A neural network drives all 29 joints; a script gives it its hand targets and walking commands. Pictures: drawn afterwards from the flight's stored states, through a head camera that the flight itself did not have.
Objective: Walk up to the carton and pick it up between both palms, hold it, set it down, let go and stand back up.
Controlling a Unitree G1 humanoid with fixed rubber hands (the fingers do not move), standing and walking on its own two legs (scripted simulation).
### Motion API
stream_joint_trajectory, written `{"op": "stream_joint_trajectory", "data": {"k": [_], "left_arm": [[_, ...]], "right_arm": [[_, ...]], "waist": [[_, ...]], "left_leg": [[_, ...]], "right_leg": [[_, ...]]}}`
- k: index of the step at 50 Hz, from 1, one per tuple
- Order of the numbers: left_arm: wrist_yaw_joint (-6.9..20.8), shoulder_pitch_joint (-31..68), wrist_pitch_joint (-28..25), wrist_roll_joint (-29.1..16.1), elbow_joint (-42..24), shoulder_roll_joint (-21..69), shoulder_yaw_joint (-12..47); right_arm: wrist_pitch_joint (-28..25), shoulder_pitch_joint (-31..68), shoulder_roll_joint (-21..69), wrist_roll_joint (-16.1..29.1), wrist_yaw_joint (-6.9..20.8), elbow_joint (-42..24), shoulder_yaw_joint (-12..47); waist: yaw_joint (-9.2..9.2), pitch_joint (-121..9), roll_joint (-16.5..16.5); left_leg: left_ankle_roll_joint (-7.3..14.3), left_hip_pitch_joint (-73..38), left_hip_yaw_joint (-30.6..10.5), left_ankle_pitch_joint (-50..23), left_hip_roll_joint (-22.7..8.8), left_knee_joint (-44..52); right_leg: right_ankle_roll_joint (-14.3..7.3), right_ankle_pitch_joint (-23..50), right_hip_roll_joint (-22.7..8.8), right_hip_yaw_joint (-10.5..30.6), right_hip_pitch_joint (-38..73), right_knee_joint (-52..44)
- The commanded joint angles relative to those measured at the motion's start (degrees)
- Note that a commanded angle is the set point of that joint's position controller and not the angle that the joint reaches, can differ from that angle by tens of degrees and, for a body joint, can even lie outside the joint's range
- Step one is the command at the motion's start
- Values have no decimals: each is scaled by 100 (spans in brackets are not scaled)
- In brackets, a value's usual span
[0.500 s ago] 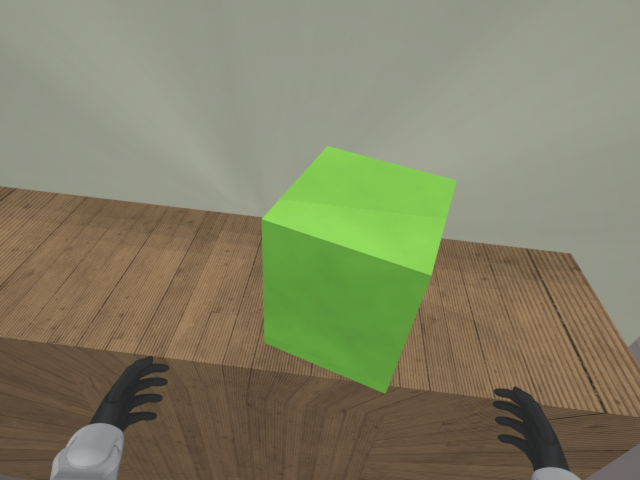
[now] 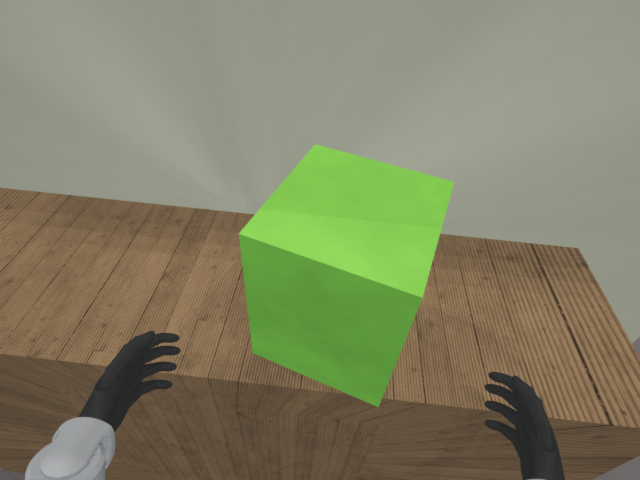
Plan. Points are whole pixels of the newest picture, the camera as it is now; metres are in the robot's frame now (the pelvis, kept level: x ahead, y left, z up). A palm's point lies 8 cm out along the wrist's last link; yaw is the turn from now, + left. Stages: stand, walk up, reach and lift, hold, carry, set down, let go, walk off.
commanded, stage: reach and lift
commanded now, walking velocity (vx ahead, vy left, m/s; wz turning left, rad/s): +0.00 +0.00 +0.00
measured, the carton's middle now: (346, 273) +0.38 -0.04 +0.06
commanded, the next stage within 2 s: none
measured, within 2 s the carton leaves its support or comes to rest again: neither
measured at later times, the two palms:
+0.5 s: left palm (119, 349) +0.23 +0.21 +0.10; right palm (522, 407) +0.18 -0.20 +0.09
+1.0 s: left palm (122, 288) +0.29 +0.22 +0.14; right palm (516, 339) +0.23 -0.20 +0.13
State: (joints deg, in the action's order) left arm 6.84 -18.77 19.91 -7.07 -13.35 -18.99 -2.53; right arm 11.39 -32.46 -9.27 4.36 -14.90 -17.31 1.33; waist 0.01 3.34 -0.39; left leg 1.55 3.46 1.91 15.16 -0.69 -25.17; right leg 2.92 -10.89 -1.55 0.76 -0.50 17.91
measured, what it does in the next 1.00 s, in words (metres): stands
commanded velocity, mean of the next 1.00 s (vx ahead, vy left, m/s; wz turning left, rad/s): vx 0.00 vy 0.00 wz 0.00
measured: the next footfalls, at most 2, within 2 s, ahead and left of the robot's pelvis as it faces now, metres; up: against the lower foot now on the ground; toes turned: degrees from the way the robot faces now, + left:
none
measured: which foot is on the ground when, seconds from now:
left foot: down 0.00-1.00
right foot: down 0.00-1.00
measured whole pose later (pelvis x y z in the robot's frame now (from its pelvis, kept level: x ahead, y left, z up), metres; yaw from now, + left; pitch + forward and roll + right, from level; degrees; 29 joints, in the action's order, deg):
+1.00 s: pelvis +0.01 +0.00 +0.00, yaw +0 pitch -6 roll -2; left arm 10.5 6.2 35.1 -12.7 -12.9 -22.2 -6.2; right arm 33.9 -8.6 -7.0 8.4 -21.3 -28.0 -1.7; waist 0.0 3.6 -0.4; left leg 1.5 3.5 1.9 15.7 -0.7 -25.2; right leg 2.8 -11.2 -1.5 0.8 -0.4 17.7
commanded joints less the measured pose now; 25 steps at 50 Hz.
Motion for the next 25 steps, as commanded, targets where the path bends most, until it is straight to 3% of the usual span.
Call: {"op": "stream_joint_trajectory", "data": {"k": [1, 9, 16, 21, 25], "left_arm": [[189, 166, -459, -560, -1278, -1397, -427], [272, 371, -280, -707, -1273, -1537, -441], [197, 1212, 18, -964, -1571, -1693, -449], [232, 1587, 374, -927, -1150, -1641, -524], [342, 1814, 775, -750, -1050, -1604, -663]], "right_arm": [[-118, -313, 607, 763, -266, -2077, 84], [283, -105, 649, 774, -420, -2341, 96], [871, 772, 537, 786, -468, -2800, -78], [1346, 1072, 435, 834, -498, -2418, -197], [1632, 1258, 305, 944, -603, -2308, -222]], "waist": [[-309, 432, 249], [-295, 576, 292], [-229, 384, 336], [-97, 302, 323], [-19, 98, 306]], "left_leg": [[-301, -78, 166, -1157, -46, 871], [-221, 115, 72, -446, -143, 1002], [-129, 555, 71, 197, -180, 1175], [-109, 540, 76, 109, -206, 1176], [-150, 317, 82, -429, -191, 1069]], "right_leg": [[-433, 819, 88, 149, 2, -440], [-519, 350, 55, 159, -17, -467], [-540, 15, 45, 190, 73, -353], [-542, 240, 47, 156, 128, -319], [-496, 809, 61, 122, 316, -313]]}}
